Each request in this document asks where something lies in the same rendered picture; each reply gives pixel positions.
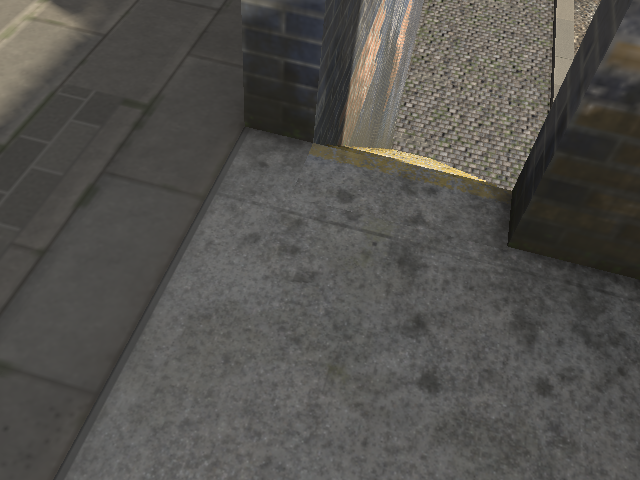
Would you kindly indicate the stairs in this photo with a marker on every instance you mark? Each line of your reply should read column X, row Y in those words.
column 411, row 160

